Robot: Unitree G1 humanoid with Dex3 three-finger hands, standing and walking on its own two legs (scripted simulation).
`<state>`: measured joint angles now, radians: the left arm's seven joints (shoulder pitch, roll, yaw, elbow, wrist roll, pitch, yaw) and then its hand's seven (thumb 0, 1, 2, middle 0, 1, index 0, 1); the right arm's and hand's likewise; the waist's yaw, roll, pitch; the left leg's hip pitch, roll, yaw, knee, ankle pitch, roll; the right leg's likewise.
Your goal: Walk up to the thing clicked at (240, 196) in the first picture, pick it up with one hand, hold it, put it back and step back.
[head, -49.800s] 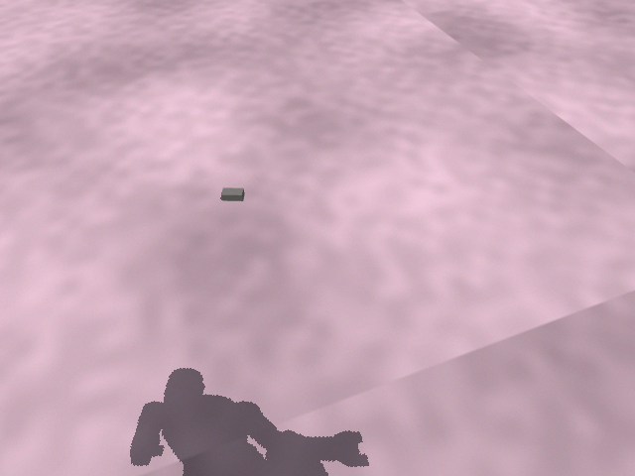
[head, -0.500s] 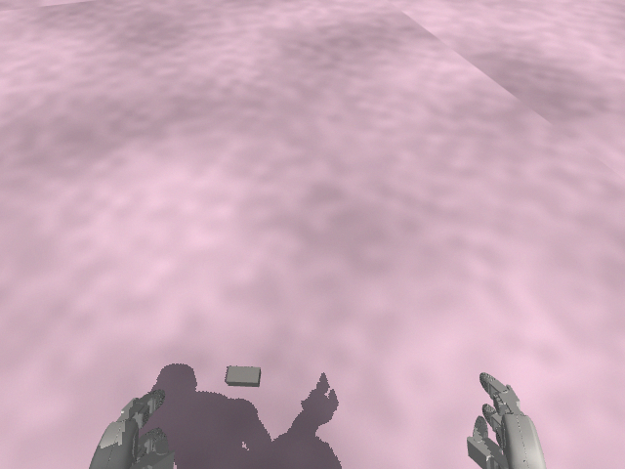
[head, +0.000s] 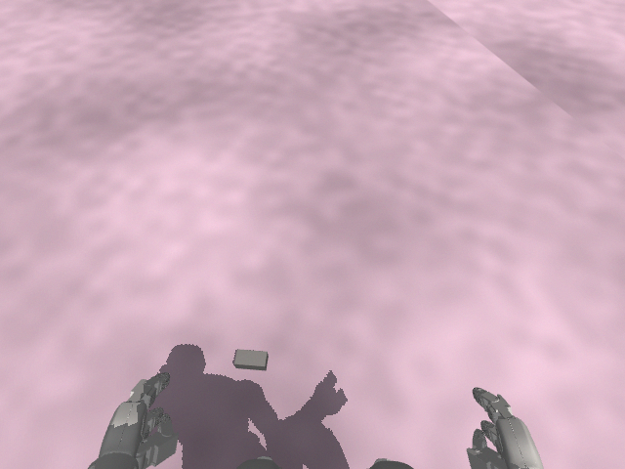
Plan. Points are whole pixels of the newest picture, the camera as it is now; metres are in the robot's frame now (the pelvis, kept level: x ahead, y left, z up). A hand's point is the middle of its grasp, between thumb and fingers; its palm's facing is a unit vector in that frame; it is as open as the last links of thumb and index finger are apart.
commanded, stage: stand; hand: left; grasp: from above
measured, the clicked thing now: (251, 359) +0.51 +0.20 -0.71
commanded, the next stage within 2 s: none
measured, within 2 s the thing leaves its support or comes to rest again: neither
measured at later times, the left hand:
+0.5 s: hand out of the picture +0.05 +0.23 -0.11, palm faces +0.05 -0.94 -0.33, open 7.4 cm
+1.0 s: hand out of the picture +0.04 +0.24 -0.10, palm faces +0.03 -0.94 -0.34, open 7.4 cm
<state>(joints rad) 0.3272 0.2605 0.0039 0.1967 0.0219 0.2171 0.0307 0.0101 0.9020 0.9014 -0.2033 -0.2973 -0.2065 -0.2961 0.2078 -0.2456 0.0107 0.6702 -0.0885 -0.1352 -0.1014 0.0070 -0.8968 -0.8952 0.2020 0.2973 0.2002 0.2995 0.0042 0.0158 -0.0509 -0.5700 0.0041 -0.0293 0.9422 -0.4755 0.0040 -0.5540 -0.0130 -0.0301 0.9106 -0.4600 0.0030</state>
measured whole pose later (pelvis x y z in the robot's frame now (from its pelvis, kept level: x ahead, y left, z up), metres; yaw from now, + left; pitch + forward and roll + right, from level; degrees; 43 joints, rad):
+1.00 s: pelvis -0.01 +0.00 +0.06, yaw +0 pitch -4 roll +0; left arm 0.14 0.29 0.04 1.16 0.02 0.00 0.02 0.01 0.90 0.90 -0.20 -0.30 -0.21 -0.30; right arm 0.16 -0.31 -0.03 1.13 -0.03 -0.01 -0.02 0.00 -0.90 -0.90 0.20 0.30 0.20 0.30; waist 0.01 0.02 0.06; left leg -0.10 0.00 -0.02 0.34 -0.18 0.00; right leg -0.11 -0.02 -0.02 0.35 -0.18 0.01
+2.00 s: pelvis +0.01 -0.01 +0.06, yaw -1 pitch -2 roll +0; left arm 0.09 0.31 0.03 1.15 0.01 -0.01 0.01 0.01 0.90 0.90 -0.20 -0.30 -0.21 -0.30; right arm 0.11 -0.33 -0.01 1.14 -0.02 -0.02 -0.01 0.00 -0.90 -0.90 0.20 0.30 0.20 0.30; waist 0.00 0.02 0.05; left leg -0.08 0.01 -0.01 0.31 -0.19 -0.01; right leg -0.09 -0.01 -0.01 0.31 -0.19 0.00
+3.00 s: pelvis -0.08 +0.04 +0.04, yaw -5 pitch -1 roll -1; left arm 0.09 0.40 0.07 0.87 0.02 0.06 0.02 0.00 0.91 0.90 -0.20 -0.30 -0.21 -0.30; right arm 0.15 -0.35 -0.05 0.89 -0.03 0.01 -0.02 0.00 -0.90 -0.89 0.20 0.30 0.20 0.30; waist -0.03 -0.03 0.20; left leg -0.32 0.00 0.02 0.59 -0.26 0.05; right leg -0.42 0.10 0.15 1.10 -0.53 0.01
